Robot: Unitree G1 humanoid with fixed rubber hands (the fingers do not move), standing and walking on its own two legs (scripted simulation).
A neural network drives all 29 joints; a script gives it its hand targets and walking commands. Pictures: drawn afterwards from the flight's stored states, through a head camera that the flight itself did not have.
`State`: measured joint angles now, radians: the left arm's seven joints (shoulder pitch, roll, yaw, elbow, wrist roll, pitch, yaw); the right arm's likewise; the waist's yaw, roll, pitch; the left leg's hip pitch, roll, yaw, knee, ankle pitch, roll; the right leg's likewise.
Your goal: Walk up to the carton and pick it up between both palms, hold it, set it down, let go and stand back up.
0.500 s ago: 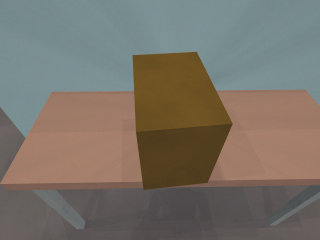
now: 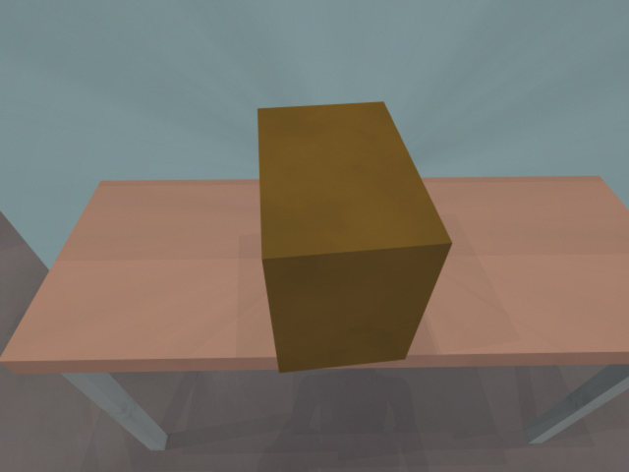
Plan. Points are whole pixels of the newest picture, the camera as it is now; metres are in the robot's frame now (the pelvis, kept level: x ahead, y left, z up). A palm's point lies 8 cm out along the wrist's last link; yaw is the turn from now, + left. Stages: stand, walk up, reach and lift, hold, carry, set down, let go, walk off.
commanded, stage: stand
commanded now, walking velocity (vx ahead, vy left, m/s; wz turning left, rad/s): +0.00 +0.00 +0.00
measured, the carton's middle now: (332, 235) +0.47 +0.00 +0.03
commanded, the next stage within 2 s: none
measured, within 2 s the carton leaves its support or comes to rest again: neither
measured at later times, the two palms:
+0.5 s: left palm out of the picture -0.01 +0.21 -0.14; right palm out of the picture -0.01 -0.23 -0.15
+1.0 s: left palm out of the picture -0.01 +0.20 -0.14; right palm out of the picture -0.01 -0.24 -0.15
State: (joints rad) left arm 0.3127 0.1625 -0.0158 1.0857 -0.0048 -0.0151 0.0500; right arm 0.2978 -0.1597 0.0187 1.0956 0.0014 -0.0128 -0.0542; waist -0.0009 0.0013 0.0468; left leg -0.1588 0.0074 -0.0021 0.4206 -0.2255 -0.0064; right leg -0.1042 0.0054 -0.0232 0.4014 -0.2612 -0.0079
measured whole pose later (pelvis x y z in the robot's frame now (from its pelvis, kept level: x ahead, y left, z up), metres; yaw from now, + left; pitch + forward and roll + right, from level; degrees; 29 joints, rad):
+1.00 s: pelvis +0.00 -0.02 +0.00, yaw +0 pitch -2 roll +0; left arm 0.32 0.15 -0.01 1.08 -0.01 -0.02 0.05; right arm 0.29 -0.16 0.03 1.12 0.00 -0.01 -0.06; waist 0.00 0.01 0.05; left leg -0.16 0.04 -0.02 0.42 -0.23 -0.04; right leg -0.10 0.04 -0.04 0.39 -0.26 -0.04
